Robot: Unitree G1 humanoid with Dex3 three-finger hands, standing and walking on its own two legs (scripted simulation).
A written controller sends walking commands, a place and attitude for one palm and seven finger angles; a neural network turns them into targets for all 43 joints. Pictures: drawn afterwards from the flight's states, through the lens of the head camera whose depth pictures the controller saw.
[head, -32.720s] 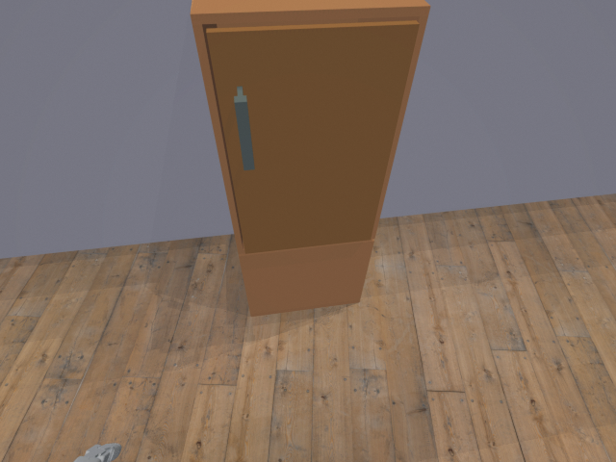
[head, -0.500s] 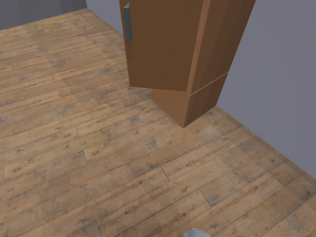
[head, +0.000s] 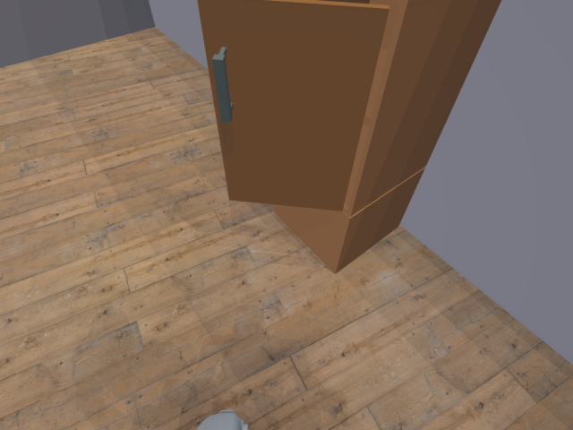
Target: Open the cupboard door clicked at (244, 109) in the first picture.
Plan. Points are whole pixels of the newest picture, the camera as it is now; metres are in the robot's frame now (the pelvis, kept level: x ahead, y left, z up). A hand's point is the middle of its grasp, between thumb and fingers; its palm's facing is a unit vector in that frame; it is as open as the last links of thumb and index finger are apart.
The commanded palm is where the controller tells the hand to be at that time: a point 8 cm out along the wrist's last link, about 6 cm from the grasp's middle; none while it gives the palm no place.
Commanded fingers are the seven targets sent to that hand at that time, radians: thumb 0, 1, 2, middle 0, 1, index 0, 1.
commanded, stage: take the last steps up to it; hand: left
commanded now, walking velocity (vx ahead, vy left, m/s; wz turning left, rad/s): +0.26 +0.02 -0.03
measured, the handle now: (225, 85) +0.78 +0.20 +0.05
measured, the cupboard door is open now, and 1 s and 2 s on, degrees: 45 45 45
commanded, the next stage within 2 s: come to a stop and stand still in 0.24 s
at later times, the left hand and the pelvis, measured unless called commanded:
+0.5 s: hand (179, 353) +0.26 +0.22 -0.18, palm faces -0.04 -0.97 -0.22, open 7.3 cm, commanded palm none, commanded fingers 0.00 0.90 0.90 -0.20 -0.30 -0.20 -0.30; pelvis +0.17 +0.03 -0.01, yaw -3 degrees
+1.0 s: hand (166, 380) +0.22 +0.23 -0.18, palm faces +0.03 -0.98 -0.21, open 7.4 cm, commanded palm none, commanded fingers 0.00 0.90 0.90 -0.20 -0.30 -0.20 -0.30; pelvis +0.17 +0.04 -0.01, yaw -1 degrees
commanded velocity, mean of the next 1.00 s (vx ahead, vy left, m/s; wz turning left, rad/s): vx -0.05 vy -0.01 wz -0.01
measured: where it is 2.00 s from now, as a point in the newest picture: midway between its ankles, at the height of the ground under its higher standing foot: outside the picture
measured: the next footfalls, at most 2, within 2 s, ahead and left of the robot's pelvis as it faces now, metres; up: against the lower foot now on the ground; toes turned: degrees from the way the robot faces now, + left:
left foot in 0.08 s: +0.18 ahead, +0.14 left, +0.00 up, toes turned +6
right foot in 0.46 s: +0.24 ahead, -0.10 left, +0.00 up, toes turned -8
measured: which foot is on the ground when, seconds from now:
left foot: up 0.00-0.06, down 0.08-1.00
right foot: down 0.00-0.08, up 0.10-0.44, down 0.46-0.74, up 0.76-1.00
